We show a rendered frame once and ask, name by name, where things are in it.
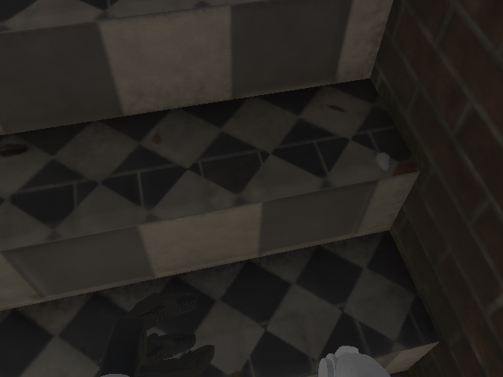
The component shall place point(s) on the robot right shin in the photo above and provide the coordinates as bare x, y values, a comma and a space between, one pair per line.
349, 349

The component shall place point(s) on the robot left hand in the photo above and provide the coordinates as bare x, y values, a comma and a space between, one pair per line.
129, 351

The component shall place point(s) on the right robot thigh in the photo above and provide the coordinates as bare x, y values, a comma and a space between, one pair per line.
350, 365

